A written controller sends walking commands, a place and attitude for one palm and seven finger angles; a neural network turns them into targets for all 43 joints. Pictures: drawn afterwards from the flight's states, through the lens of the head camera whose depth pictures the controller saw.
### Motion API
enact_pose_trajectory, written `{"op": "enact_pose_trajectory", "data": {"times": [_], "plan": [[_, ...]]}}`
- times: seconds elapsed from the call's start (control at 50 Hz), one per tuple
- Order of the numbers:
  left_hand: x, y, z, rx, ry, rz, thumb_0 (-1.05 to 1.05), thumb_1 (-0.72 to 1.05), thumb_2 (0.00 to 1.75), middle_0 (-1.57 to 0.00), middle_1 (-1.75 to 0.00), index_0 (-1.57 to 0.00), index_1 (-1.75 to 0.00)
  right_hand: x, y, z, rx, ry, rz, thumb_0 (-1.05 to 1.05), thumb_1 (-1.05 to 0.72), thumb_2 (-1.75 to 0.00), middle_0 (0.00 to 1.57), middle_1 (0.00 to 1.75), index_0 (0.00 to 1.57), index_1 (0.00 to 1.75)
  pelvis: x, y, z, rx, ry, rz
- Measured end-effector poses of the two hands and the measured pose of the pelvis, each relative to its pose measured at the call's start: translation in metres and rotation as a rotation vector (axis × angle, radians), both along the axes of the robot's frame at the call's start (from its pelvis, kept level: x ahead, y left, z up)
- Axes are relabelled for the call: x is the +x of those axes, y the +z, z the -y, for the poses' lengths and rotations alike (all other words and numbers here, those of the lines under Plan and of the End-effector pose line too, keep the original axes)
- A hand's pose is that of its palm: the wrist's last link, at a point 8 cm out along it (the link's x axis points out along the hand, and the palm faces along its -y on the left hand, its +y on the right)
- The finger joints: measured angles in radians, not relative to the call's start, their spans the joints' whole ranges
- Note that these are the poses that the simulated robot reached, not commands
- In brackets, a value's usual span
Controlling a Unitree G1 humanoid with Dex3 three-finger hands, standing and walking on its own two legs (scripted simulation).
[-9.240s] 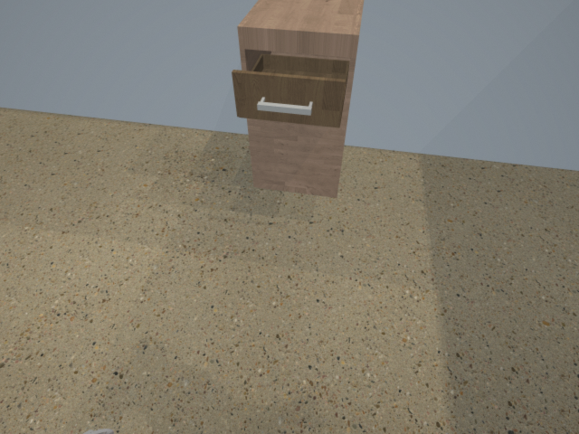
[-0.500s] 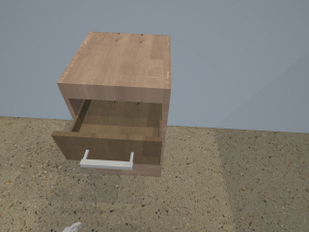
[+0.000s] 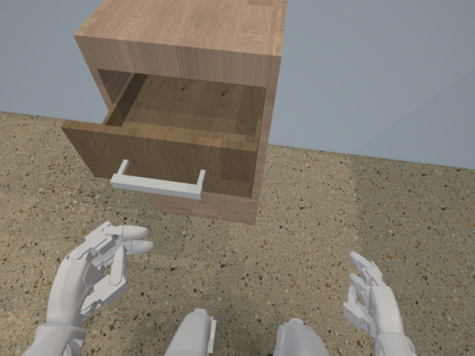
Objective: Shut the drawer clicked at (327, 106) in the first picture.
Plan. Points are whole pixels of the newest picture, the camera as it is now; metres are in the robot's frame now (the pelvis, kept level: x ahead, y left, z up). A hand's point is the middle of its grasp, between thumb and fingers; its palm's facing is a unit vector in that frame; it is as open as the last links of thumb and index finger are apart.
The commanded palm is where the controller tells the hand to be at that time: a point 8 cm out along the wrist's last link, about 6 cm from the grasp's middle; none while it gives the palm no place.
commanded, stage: raise the hand and make a fist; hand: left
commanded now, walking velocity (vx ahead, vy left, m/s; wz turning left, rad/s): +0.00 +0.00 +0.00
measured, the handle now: (160, 178) +0.44 +0.22 -0.04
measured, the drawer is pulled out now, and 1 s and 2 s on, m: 0.19 0.19 0.19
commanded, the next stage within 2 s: bring the fist close to the handle in 1.30 s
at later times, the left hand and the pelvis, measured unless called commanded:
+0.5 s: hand (131, 254) +0.25 +0.19 +0.05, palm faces -0.05 -1.00 -0.04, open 3.1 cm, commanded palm +0.23 +0.25 +0.06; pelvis +0.02 +0.01 +0.02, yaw -1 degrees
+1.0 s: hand (134, 244) +0.26 +0.19 +0.06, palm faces -0.07 -1.00 -0.03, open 3.3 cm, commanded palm +0.24 +0.25 +0.06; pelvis +0.03 +0.03 +0.02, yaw -1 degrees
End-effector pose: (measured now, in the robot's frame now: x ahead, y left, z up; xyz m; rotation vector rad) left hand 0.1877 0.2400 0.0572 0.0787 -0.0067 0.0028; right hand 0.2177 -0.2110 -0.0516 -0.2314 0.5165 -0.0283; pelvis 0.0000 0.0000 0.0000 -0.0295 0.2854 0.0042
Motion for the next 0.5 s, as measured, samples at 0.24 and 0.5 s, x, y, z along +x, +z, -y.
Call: {"op": "enact_pose_trajectory", "data": {"times": [0.24, 0.5], "plan": [[0.049, -0.004, 0.001, -0.028, -0.032, -0.117, 0.02, 0.9, 0.9, -0.86, -1.03, -0.87, -1.03, -0.067, -0.024, 0.03, 0.014, -0.186, -0.223, 0.02, -0.9, -0.9, 0.2, 0.3, 0.21, 0.3, 0.011, 0.013, 0.003, 0.017, -0.021, -0.021], [0.043, -0.005, -0.006, -0.04, -0.043, -0.089, 0.02, 0.9, 0.9, -1.12, -1.31, -1.13, -1.31, -0.037, -0.001, 0.036, -0.066, -0.18, -0.162, 0.02, -0.91, -0.9, 0.2, 0.3, 0.2, 0.3, 0.022, 0.017, -0.012, 0.007, -0.018, -0.029]]}}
